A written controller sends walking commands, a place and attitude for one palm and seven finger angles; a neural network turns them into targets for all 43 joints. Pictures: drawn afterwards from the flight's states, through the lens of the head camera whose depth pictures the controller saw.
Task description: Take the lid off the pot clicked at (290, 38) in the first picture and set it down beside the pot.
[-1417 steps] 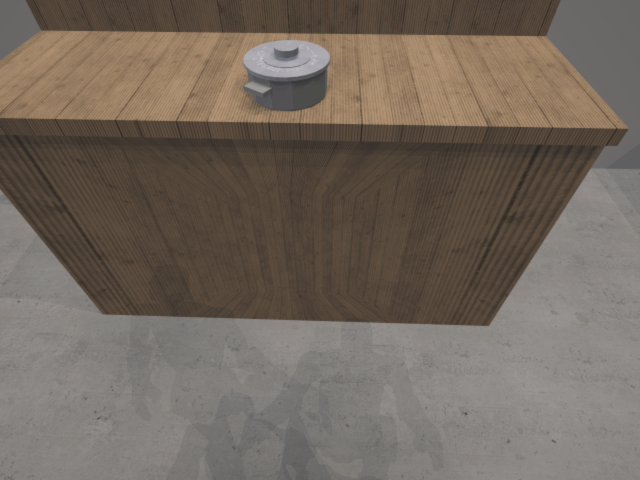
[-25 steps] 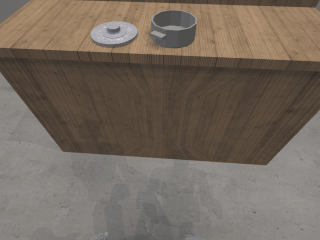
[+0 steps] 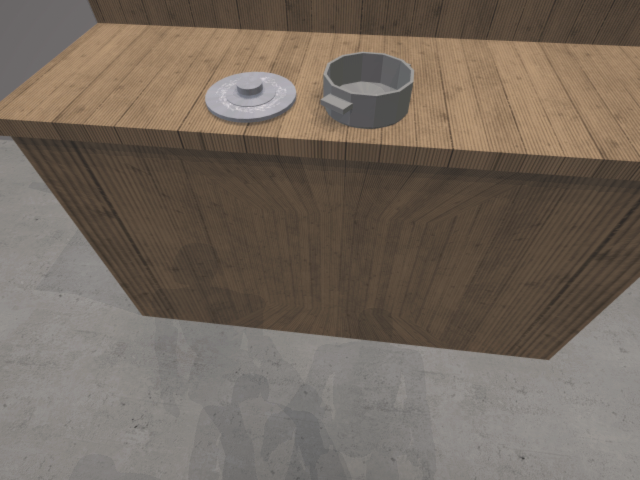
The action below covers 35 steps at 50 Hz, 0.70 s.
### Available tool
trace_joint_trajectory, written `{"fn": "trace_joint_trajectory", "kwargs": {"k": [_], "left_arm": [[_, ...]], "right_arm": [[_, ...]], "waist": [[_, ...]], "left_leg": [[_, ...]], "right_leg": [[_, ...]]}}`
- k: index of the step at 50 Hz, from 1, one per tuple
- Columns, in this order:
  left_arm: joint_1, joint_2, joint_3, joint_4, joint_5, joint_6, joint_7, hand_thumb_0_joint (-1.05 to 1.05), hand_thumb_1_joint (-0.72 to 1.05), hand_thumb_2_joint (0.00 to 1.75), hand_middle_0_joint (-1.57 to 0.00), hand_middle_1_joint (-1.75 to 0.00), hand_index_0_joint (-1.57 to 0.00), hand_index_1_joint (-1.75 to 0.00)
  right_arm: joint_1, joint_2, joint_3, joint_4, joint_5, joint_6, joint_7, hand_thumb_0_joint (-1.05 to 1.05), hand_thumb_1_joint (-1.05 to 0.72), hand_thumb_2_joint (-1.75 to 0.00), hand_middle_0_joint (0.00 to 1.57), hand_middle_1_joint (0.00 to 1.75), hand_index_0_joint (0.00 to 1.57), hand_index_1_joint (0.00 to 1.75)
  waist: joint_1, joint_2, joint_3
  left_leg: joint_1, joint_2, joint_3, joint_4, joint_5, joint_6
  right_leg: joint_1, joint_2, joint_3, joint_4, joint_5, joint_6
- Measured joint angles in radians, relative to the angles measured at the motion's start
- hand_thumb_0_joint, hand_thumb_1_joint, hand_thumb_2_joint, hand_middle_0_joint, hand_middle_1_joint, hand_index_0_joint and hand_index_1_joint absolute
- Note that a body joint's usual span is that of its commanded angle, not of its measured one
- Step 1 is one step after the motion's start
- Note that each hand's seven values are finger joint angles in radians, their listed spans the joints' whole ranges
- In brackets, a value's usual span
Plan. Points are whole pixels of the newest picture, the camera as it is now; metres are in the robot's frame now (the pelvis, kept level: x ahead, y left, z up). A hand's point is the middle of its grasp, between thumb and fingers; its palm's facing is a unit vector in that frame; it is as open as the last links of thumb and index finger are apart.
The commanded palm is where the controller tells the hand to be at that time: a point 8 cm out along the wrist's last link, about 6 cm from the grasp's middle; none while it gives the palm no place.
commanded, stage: let the arm hang, fingers relaxed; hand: left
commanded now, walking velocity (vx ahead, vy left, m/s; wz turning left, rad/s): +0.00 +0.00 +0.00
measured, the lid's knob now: (249, 85) +0.78 +0.17 +0.09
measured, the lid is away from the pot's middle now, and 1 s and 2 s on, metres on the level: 0.23 0.23 0.23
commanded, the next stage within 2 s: look to check the result in 0.30 s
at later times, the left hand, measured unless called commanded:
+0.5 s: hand out of the picture +0.00 +0.18 -0.18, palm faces +0.03 -0.98 -0.18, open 7.3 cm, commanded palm none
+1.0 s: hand out of the picture +0.00 +0.18 -0.18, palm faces +0.03 -0.98 -0.18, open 7.3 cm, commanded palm none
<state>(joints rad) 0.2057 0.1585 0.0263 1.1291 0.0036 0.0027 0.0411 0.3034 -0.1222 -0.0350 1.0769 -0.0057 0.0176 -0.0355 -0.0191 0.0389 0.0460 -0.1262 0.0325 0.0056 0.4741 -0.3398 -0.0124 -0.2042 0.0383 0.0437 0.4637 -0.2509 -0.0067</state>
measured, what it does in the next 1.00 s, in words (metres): stands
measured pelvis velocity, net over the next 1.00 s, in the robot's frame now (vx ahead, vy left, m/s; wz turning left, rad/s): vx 0.00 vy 0.01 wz -0.01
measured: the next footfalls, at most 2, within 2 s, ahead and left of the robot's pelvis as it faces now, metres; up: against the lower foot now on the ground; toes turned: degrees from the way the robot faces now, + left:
none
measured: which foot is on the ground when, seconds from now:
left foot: down 0.00-1.00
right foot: down 0.00-1.00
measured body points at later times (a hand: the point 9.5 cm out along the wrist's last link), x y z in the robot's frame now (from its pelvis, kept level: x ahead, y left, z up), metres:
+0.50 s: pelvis +0.00 +0.01 +0.00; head +0.01 +0.02 +0.45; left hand +0.00 +0.23 -0.16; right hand -0.03 -0.19 -0.16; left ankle -0.05 +0.12 -0.74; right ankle +0.00 -0.12 -0.74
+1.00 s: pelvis +0.00 +0.01 +0.00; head +0.02 +0.01 +0.45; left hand +0.00 +0.23 -0.16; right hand -0.03 -0.20 -0.16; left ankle -0.05 +0.12 -0.74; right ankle +0.00 -0.12 -0.74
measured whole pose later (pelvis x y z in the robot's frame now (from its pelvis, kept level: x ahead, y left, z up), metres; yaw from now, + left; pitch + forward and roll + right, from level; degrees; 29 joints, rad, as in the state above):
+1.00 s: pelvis +0.00 +0.01 +0.00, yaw -1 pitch -1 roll -1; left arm 0.25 0.14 0.03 1.16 0.01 0.00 0.04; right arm 0.32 -0.11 -0.03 1.10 0.00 0.00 -0.04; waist -0.02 0.00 0.05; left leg -0.12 0.02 0.02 0.47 -0.34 0.00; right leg -0.20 0.02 0.06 0.46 -0.25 0.01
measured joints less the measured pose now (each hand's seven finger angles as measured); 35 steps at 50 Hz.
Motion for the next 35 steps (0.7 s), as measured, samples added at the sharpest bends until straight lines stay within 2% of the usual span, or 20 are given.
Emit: {"fn": "trace_joint_trajectory", "kwargs": {"k": [12, 35], "left_arm": [[0.026, -0.007, 0.002, 0.027, 0.004, 0.001, -0.002, 0.01, 0.93, 0.9, -0.2, -0.3, -0.2, -0.3], [0.045, -0.024, 0.001, 0.033, 0.006, 0.0, 0.001, 0.01, 0.92, 0.9, -0.2, -0.3, -0.2, -0.3]], "right_arm": [[-0.002, 0.003, -0.001, 0.009, 0.0, -0.012, -0.007, 0.0, -0.91, -0.9, 0.2, 0.3, 0.2, 0.3], [0.028, 0.025, 0.006, 0.027, 0.001, -0.013, -0.008, 0.0, -0.91, -0.9, 0.2, 0.3, 0.2, 0.3]], "waist": [[0.007, -0.038, -0.009], [0.002, -0.032, 0.001]], "left_leg": [[0.015, -0.009, 0.013, -0.003, -0.003, 0.013], [0.014, -0.021, 0.021, -0.012, 0.004, 0.021]], "right_leg": [[0.012, -0.009, 0.013, -0.004, 0.0, 0.012], [0.003, -0.02, 0.021, 0.001, 0.002, 0.021]]}}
